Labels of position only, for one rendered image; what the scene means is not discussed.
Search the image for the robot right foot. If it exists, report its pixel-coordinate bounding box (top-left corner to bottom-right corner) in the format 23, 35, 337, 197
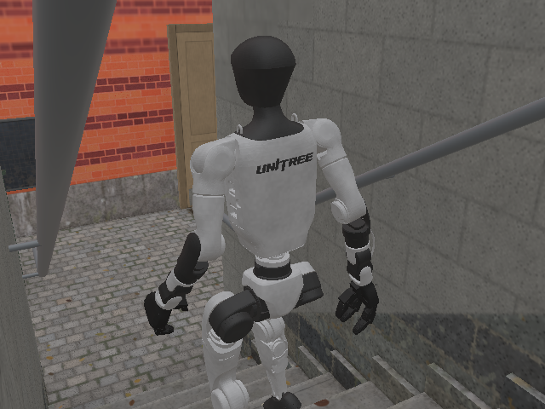
263, 392, 301, 409

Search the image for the robot left thigh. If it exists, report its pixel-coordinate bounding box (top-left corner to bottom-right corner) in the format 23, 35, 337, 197
202, 290, 257, 409

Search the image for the right robot hand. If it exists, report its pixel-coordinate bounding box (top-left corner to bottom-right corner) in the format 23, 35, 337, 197
336, 281, 379, 335

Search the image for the robot right forearm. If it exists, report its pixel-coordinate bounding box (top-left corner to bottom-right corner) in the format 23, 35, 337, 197
342, 197, 373, 286

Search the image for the left robot hand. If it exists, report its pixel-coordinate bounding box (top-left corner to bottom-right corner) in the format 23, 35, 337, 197
144, 291, 188, 336

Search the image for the left robot upper arm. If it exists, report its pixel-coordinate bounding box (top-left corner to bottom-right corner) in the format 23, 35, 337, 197
190, 137, 236, 262

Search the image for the right robot upper arm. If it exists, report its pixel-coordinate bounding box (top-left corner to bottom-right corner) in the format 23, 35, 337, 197
299, 118, 366, 224

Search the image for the robot left forearm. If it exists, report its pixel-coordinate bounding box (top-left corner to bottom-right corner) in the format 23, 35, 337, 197
155, 233, 209, 310

